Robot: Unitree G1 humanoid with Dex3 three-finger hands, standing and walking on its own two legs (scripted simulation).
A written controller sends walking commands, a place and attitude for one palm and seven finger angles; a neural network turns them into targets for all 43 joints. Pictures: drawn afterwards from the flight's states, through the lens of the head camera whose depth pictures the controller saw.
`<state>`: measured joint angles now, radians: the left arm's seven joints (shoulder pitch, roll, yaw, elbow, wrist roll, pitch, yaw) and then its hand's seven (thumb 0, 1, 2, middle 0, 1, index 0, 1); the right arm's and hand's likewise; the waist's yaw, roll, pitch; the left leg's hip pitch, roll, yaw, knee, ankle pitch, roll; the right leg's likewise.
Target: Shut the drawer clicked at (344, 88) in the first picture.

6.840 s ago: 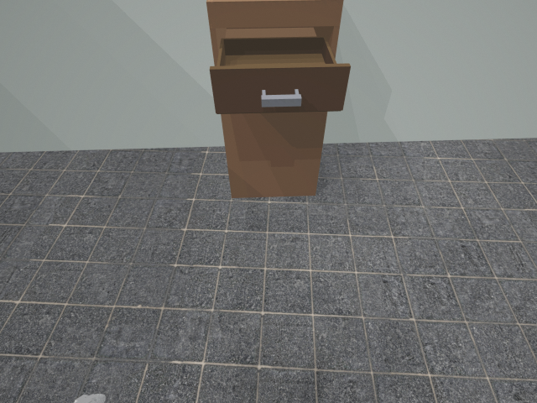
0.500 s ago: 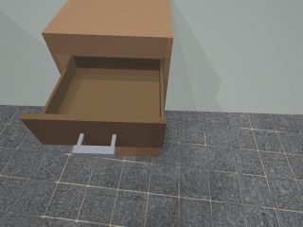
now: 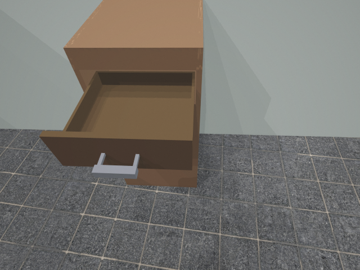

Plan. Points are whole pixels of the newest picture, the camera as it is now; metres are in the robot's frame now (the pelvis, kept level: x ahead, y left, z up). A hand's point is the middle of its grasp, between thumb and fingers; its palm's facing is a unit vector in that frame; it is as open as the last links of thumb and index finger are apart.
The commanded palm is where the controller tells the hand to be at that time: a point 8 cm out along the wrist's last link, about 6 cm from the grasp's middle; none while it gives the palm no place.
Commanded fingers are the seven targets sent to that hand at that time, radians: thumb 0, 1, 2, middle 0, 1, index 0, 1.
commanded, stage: come to a stop and stand still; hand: left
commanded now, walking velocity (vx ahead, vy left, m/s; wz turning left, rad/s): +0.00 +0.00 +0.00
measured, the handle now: (117, 164) +0.36 +0.21 -0.01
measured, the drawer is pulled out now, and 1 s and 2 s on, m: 0.30 0.30 0.30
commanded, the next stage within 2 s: look again from close up in 0.30 s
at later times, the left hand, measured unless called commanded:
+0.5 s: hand out of the picture +0.00 +0.20 -0.19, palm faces +0.00 -0.98 -0.19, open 7.4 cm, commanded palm none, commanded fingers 0.00 0.90 0.90 -0.20 -0.30 -0.20 -0.30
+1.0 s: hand out of the picture +0.04 +0.20 -0.17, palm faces -0.01 -0.97 -0.24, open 7.4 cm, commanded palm none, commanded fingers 0.00 0.90 0.90 -0.20 -0.30 -0.20 -0.30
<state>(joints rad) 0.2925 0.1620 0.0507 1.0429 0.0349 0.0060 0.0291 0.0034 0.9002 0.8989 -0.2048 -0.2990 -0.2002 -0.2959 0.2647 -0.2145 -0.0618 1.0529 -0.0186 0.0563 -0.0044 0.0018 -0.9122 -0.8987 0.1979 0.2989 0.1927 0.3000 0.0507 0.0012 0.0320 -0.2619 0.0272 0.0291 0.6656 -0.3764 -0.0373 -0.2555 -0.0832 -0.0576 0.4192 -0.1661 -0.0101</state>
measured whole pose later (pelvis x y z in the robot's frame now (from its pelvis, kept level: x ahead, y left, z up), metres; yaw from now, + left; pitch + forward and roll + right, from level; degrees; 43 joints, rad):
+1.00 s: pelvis +0.01 +0.02 -0.01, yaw -1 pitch -2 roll +1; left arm 0.24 0.16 -0.01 1.09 0.01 -0.01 0.03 0.01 0.92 0.90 -0.20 -0.30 -0.20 -0.30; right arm 0.31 -0.17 0.01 1.09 -0.02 -0.01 -0.02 0.00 -0.91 -0.90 0.20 0.30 0.20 0.30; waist -0.01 0.04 0.04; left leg -0.11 0.04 0.04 0.44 -0.30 -0.03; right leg -0.24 -0.04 -0.02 0.52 -0.25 0.01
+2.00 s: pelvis +0.01 +0.02 -0.02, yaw +1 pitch -1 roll +0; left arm 0.22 0.21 -0.01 0.98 0.02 0.00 0.04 0.01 0.90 0.90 -0.20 -0.30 -0.20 -0.30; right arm 0.21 -0.21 -0.04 0.99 -0.03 0.02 -0.01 0.00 -0.91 -0.90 0.20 0.30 0.19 0.30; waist -0.01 0.00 0.02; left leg -0.22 0.06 0.06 0.58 -0.34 -0.02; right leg -0.26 -0.04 -0.07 0.58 -0.30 0.01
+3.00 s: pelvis +0.01 +0.05 -0.01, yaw -1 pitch -2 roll +0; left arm 0.28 0.15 -0.01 1.09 0.02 -0.01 0.04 0.01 0.91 0.90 -0.20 -0.30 -0.20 -0.30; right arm 0.25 -0.14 -0.01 1.14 -0.01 -0.01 -0.02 0.00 -0.92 -0.90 0.20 0.30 0.20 0.30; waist 0.00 -0.01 0.05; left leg -0.14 0.01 0.11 0.46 -0.28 0.02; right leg -0.21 -0.08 -0.03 0.47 -0.22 0.05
